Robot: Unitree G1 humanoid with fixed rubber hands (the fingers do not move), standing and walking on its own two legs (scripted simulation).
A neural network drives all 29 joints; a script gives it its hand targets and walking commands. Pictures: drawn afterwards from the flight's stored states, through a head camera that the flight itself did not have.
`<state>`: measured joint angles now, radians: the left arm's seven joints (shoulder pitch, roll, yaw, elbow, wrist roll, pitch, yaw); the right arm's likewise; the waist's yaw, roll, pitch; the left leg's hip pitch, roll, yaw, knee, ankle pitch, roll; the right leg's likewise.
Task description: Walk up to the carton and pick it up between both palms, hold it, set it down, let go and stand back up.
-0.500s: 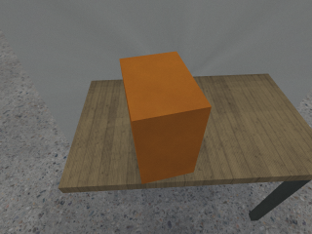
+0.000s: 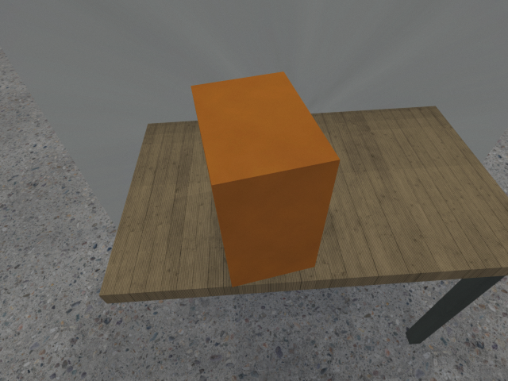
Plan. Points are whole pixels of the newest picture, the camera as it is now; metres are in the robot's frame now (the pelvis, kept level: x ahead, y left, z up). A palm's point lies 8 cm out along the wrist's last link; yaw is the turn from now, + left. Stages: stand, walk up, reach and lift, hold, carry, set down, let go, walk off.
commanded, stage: stand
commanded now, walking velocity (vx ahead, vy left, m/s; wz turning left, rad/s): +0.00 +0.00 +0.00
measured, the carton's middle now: (257, 182) +0.45 +0.01 +0.04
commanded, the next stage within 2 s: none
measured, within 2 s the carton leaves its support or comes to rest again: neither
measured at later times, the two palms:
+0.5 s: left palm out of the picture -0.03 +0.20 -0.15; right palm out of the picture -0.04 -0.21 -0.15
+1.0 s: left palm out of the picture -0.03 +0.19 -0.15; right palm out of the picture -0.04 -0.22 -0.15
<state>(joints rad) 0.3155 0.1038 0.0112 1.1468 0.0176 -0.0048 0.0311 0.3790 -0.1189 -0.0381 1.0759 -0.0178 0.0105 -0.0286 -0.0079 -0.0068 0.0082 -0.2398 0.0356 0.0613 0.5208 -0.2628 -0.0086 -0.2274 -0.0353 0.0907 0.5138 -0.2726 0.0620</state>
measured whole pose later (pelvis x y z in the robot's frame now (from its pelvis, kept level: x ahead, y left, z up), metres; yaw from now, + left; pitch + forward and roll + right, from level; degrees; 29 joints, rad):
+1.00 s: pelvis -0.01 -0.01 +0.00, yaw +0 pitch -1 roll +0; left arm 0.29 0.11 0.01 1.13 0.01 0.00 0.03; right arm 0.32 -0.12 -0.03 1.11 -0.01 0.01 -0.03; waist -0.01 0.00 0.04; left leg -0.26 0.05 0.05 0.51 -0.23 -0.02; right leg -0.24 -0.02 0.08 0.51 -0.25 0.05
